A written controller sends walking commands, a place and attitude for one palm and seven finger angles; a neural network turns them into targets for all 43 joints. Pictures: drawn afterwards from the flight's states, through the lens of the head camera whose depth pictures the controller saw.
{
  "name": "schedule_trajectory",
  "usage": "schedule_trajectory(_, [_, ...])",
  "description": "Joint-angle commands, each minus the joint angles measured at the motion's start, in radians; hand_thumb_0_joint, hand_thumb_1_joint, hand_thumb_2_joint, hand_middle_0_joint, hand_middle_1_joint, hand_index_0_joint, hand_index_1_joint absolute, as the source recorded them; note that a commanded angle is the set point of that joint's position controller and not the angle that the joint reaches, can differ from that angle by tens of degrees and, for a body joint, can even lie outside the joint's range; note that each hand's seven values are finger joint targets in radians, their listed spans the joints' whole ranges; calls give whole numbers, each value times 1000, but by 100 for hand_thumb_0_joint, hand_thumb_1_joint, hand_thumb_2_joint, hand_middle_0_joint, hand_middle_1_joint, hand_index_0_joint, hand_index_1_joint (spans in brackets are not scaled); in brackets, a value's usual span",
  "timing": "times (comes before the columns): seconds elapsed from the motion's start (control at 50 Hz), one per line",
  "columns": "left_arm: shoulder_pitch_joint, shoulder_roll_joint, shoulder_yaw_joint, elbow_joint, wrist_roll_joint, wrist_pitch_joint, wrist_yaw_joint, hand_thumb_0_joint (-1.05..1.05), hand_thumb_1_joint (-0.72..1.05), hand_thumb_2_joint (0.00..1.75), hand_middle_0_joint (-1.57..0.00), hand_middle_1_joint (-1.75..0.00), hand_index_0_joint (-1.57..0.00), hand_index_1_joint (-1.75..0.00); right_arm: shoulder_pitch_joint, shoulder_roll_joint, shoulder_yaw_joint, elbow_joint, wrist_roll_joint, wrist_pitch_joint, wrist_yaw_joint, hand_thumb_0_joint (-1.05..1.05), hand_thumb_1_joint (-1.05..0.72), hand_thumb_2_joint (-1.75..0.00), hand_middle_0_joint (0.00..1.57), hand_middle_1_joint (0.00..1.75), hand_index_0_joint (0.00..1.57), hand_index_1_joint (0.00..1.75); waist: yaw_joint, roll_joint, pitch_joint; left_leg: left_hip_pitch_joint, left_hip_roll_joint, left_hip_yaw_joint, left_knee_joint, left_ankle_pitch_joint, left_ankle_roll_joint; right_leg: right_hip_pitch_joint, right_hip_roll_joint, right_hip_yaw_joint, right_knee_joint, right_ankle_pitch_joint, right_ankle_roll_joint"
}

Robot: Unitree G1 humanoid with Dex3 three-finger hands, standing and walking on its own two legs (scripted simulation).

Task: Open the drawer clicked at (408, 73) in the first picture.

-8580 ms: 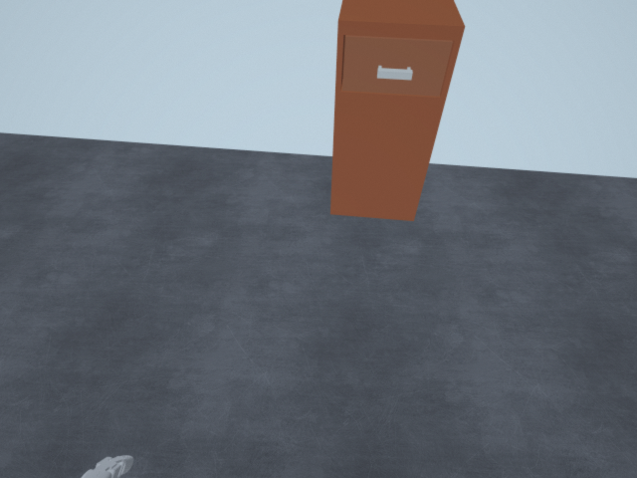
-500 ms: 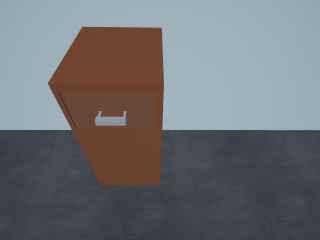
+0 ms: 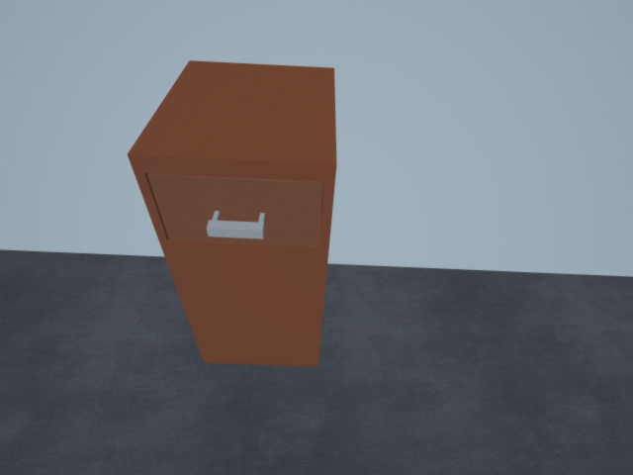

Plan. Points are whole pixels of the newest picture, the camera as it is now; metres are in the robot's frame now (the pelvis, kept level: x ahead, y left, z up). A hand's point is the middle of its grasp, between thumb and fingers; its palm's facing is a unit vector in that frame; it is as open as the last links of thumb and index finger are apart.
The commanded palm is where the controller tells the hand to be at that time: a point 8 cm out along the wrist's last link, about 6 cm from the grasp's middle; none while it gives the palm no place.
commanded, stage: shuffle to correct the standing spot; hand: left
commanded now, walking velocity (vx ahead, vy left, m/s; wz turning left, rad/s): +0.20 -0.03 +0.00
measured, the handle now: (237, 222) +0.60 +0.20 -0.07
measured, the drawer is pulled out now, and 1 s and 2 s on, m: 0.00 0.00 0.00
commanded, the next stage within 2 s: come to a stop and stand still in 0.54 s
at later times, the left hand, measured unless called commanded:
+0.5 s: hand out of the picture -0.05 +0.14 -0.17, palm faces +0.16 -0.98 -0.14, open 7.4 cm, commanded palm none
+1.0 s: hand (217, 445) +0.20 +0.16 -0.16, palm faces +0.08 -0.97 -0.25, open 7.3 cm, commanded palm none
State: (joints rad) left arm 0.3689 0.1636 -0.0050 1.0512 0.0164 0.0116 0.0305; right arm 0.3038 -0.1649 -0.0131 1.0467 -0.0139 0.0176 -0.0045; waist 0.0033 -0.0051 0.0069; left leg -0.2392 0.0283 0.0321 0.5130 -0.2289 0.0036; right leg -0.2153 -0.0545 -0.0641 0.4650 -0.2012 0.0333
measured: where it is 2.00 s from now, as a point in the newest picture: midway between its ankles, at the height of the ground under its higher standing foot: outside the picture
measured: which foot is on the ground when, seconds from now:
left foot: down 0.00-0.30, up 0.32-0.52, down 0.54-0.86, up 0.88-1.00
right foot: down 0.00-0.54, up 0.56-0.80, down 0.82-1.00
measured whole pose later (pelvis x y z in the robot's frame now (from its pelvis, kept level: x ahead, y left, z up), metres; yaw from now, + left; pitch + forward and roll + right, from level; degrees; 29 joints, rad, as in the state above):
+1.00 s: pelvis +0.13 -0.02 +0.00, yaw +3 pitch -1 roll +1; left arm 0.16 0.13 0.04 0.98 0.02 -0.01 0.05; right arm 0.30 -0.15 -0.06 1.11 0.00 0.04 -0.03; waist -0.03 0.04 0.10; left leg -0.36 0.01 0.04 1.03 -0.55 -0.03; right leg -0.32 -0.07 -0.13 0.55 -0.22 -0.03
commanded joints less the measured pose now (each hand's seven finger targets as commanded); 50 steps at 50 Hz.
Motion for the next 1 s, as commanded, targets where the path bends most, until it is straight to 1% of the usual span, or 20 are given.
schedule_trajectory(0.0, [60, 85, 30, -32, 13, -12, 3, 0, 90, 90, -20, -30, -20, -30, 55, -124, -30, -25, -8, -4, -10, 0, -90, -90, 20, 30, 20, 30, -4, 27, 87, -127, 63, -109, -203, -386, 31, -47, -20, 48, -110, -350, -26])
schedule_trajectory(0.14, [135, 28, 50, -2, 13, -1, -18, 0, 90, 90, -20, -30, -20, -30, 72, -123, -45, -12, -12, 6, -21, 0, -90, -90, 20, 30, 20, 30, 6, 89, 125, -195, 81, -144, -249, -512, 57, -47, 42, -25, 7, -315, -39])
schedule_trajectory(0.22, [228, -7, 58, 24, 15, 3, -27, 0, 90, 90, -20, -30, -20, -30, 12, -147, -59, -23, -10, 2, -23, 0, -90, -90, 20, 30, 20, 30, 55, 137, 106, -327, 124, -173, -281, -573, 76, 113, 71, -76, 151, -213, -48])
schedule_trajectory(0.26, [296, 26, 71, 41, 19, -11, -20, 0, 90, 90, -20, -30, -20, -30, -20, -101, -54, -39, -6, 0, -19, 0, -90, -90, 20, 30, 20, 30, 89, -38, 124, -375, 15, -85, -33, -507, 45, 120, -23, 107, -70, -377, -90])
schedule_trajectory(0.28, [314, 86, 83, 47, 18, -21, -6, 0, 90, 90, -20, -30, -20, -30, -35, -36, -42, -63, -1, 2, -14, 0, -90, -90, 20, 30, 20, 30, 89, -264, 148, -464, -67, 13, 224, -371, 20, 101, -189, 399, -269, -602, -163])
schedule_trajectory(0.3, [275, 122, 90, 37, 10, -27, 8, 0, 90, 90, -20, -30, -20, -30, -53, -32, -44, -77, -3, 4, -8, 0, -90, -90, 20, 30, 20, 30, 73, -301, 154, -412, -37, 8, 465, -273, 29, -24, -319, 561, -415, -690, -212])
schedule_trajectory(0.36, [58, 94, 79, -18, 10, -51, 12, 0, 90, 90, -20, -30, -20, -30, 63, -26, -54, -42, -5, -11, 11, 0, -90, -90, 20, 30, 20, 30, -51, -137, 108, -258, 42, -13, 529, -168, 38, -160, -246, 346, -333, -460, -187])
schedule_trajectory(0.42, [41, 82, 72, -12, 25, -47, 4, 0, 90, 90, -20, -30, -20, -30, 79, 11, -44, -38, 1, -23, 13, 0, -90, -90, 20, 30, 20, 30, -50, -176, 140, -67, 26, 58, 218, -161, 28, -239, -176, 183, -270, -352, -163])
schedule_trajectory(0.46, [74, 65, 70, 4, 17, -37, -2, 0, 90, 90, -20, -30, -20, -30, 142, 10, -35, -13, 0, -43, 1, 0, -90, -90, 20, 30, 20, 30, -57, -101, 125, 113, -12, 106, 18, -79, 14, -300, -121, 134, -161, -377, -144])
schedule_trajectory(0.48, [96, 43, 65, 8, 12, -33, -7, 0, 90, 90, -20, -30, -20, -30, 194, -17, -36, 6, 1, -52, -8, 0, -90, -90, 20, 30, 20, 30, -63, 23, 98, 181, 1, 71, -70, -113, 8, -304, -76, 104, -42, -332, -127])
schedule_trajectory(0.5, [115, -4, 58, -3, 6, -31, -15, 0, 90, 90, -20, -30, -20, -30, 270, -94, -54, 22, -6, -65, -16, 0, -90, -90, 20, 30, 20, 30, -83, 265, 66, 243, 179, -213, -215, -279, 58, -394, 7, 28, 200, -294, -82])
schedule_trajectory(0.52, [73, -30, 54, -43, 10, -32, -19, 0, 90, 90, -20, -30, -20, -30, 307, -170, -73, 24, -10, -66, -26, 0, -90, -90, 20, 30, 20, 30, -91, 351, 100, 220, 375, -471, -374, -395, 150, -513, 41, -30, 406, -348, -51])
schedule_trajectory(0.54, [5, -11, 61, -79, 17, -30, -26, 0, 90, 90, -20, -30, -20, -30, 264, -186, -78, 11, -11, -59, -32, 0, -90, -90, 20, 30, 20, 30, -83, 185, 151, 146, 427, -485, -405, -454, 218, -531, -24, 41, 516, -282, -58])
schedule_trajectory(0.66, [-20, -46, 51, -56, 12, -39, -42, 0, 90, 90, -20, -30, -20, -30, 128, -72, -29, 2, -13, -98, -36, 0, -90, -90, 20, 30, 20, 30, -10, 89, 112, 79, 240, -76, -294, 345, 170, -348, -56, 5, 407, -68, -22])
schedule_trajectory(0.74, [-20, -46, 42, -41, 1, -30, -20, 0, 90, 90, -20, -30, -20, -30, 131, -76, -23, 32, -13, -76, -50, 0, -90, -90, 20, 30, 20, 30, -7, 122, 50, 103, 200, 15, -134, 718, 119, -129, 7, -42, 136, 25, -29])
schedule_trajectory(0.78, [67, 24, 55, -22, 2, -35, -11, 0, 90, 90, -20, -30, -20, -30, 131, -87, -33, 42, 0, -61, -47, 0, -90, -90, 20, 30, 20, 30, 35, 71, -14, 81, 161, 25, -14, 572, 59, 52, -4, -35, -37, 266, -27])
schedule_trajectory(0.8, [98, 94, 70, -21, 6, -38, 2, 0, 90, 90, -20, -30, -20, -30, 156, -62, -36, 38, 6, -55, -43, 0, -90, -90, 20, 30, 20, 30, 33, -35, -73, -33, 113, 41, 62, 358, 21, 203, -95, 66, 33, 624, -52])
schedule_trajectory(0.84, [106, 183, 87, -21, 3, -39, 12, 0, 90, 90, -20, -30, -20, -30, 205, -19, -49, 36, 19, -32, -44, 0, -90, -90, 20, 30, 20, 30, 21, -175, -158, -128, -17, 65, 343, -331, -20, 310, -354, 204, 51, 1201, -219])
schedule_trajectory(0.9, [0, 143, 87, -48, 4, -24, 33, 0, 90, 90, -20, -30, -20, -30, 89, -17, -53, 16, 16, 0, -44, 0, -90, -90, 20, 30, 20, 30, 31, -199, -84, -203, -6, -39, 603, -382, -20, 183, -346, 195, -5, 1074, -263])
schedule_trajectory(0.98, [-135, 148, 92, -104, 11, -3, 32, 0, 90, 90, -20, -30, -20, -30, 65, -9, -58, 10, 5, 38, -20, 0, -90, -90, 20, 30, 20, 30, -9, -156, -32, -149, -8, -19, 533, -257, -40, 1, -272, 90, -89, 649, -209])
